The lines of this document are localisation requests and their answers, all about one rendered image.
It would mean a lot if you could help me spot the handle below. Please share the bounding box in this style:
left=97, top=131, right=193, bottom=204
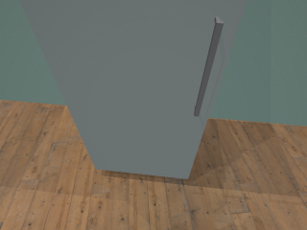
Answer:
left=194, top=16, right=224, bottom=117

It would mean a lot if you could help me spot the fridge door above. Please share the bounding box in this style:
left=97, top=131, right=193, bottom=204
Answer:
left=19, top=0, right=244, bottom=179

